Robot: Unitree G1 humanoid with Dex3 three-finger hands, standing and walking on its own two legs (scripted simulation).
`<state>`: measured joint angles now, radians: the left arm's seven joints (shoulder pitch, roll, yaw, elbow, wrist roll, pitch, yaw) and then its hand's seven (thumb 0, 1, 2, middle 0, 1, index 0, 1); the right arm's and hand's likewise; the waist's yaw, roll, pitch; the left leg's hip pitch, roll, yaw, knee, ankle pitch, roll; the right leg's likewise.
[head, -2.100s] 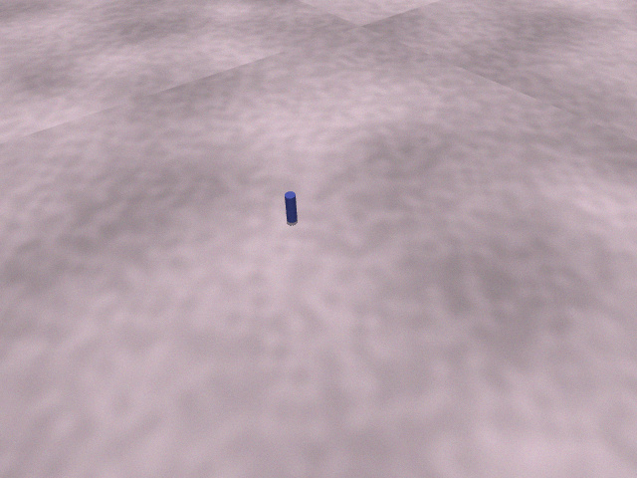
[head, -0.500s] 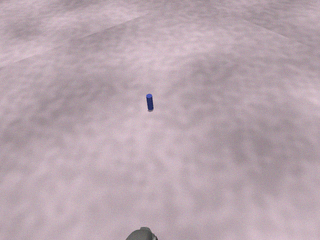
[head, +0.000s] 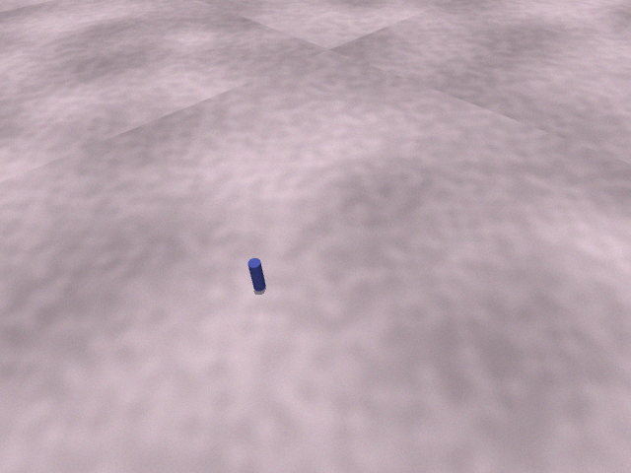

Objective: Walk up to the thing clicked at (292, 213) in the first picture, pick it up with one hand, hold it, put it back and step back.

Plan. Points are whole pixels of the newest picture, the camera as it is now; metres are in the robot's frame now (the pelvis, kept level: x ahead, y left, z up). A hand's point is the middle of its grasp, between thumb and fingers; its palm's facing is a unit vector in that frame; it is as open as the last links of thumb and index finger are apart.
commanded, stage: walk up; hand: left
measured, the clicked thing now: (257, 275) +0.98 +0.27 -0.70
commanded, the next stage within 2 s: none
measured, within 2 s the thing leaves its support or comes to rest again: neither
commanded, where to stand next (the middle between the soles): +0.64 +0.06 m, yaw +1 degrees
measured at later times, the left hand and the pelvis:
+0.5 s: hand (132, 464) +0.21 +0.29 -0.16, palm faces +0.04 -0.92 -0.38, open 7.4 cm; pelvis +0.20 +0.01 -0.02, yaw +4 degrees
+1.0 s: hand (171, 316) +0.44 +0.28 -0.13, palm faces -0.01 -0.90 -0.44, open 7.4 cm; pelvis +0.38 +0.00 -0.01, yaw +2 degrees
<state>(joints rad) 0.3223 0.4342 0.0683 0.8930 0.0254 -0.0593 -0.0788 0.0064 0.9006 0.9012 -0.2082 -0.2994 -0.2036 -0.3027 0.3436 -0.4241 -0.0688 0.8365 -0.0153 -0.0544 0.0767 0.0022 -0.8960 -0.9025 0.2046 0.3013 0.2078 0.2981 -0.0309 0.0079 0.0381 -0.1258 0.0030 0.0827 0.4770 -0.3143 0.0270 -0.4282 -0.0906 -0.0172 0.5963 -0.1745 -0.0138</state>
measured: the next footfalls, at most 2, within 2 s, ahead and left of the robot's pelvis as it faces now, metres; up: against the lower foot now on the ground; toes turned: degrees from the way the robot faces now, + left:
right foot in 0.04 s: +0.16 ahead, -0.14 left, +0.00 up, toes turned -4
left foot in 0.48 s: +0.34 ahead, +0.13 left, +0.00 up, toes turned +8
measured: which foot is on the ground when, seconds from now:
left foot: down 0.00-0.06, up 0.08-0.46, down 0.48-0.92, up 0.94-1.00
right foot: up 0.00-0.02, down 0.04-0.50, up 0.52-0.90, down 0.92-1.00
